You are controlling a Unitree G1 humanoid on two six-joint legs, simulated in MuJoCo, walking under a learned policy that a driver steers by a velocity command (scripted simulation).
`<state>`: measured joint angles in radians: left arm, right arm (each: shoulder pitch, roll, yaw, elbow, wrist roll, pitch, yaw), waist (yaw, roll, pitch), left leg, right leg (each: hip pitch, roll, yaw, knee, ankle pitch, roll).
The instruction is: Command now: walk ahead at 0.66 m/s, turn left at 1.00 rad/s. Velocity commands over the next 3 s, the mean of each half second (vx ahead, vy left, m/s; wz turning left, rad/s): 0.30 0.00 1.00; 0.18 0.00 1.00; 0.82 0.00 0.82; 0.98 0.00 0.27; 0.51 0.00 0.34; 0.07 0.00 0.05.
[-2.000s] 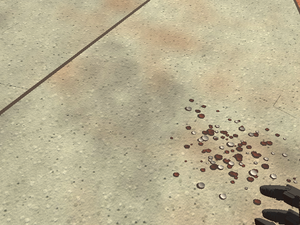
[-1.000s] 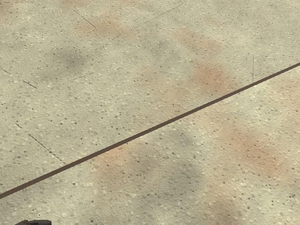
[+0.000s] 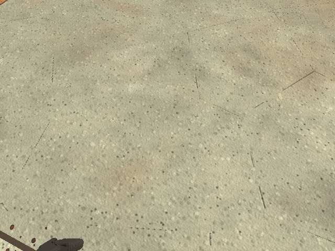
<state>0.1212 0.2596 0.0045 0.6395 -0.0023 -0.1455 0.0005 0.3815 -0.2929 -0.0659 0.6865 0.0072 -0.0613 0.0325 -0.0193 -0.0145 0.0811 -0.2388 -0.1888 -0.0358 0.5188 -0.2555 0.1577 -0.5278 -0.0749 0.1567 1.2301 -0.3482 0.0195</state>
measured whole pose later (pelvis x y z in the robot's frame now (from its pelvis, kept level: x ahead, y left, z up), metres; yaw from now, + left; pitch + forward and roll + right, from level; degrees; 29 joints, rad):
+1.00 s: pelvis +0.32 +0.00 +0.01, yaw +58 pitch +3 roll -2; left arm 0.07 0.32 0.09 0.70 -0.03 -0.05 -0.03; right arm 0.23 -0.32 -0.08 0.59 0.03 0.02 -0.02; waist -0.02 -0.02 0.00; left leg -0.30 -0.10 -0.27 0.54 -0.28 0.06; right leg -0.38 0.06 0.09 0.61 -0.32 0.05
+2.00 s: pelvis +0.44 +0.75 -0.03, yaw +91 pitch +3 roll -1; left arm -0.03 0.24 0.00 0.61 -0.01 -0.12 -0.03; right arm 0.50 -0.26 -0.04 0.88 -0.01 -0.06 -0.01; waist -0.07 0.02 0.06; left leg 0.10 -0.03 -0.12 0.76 -0.47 0.07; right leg -0.64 0.00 -0.06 0.65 -0.06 -0.04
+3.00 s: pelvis +0.38 +1.21 +0.01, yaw +100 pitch -1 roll +0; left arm 0.18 0.24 0.01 0.96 0.01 -0.02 0.02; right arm 0.13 -0.24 -0.03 0.94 -0.01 0.00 -0.02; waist 0.01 0.00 0.02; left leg -0.26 -0.06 -0.04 0.49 -0.22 0.04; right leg -0.20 -0.03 0.02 0.51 -0.29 0.03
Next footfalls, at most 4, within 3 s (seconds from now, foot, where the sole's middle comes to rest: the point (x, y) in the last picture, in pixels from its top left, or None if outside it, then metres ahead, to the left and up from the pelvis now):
0.20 right None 0.43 -0.13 -0.77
0.64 left None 0.26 0.08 -0.77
1.04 right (177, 246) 0.48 -0.02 -0.77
1.50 left None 0.32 0.47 -0.77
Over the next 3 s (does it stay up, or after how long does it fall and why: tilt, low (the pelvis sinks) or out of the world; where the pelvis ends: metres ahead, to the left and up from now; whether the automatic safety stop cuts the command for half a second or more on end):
stays up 0.38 1.21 0.01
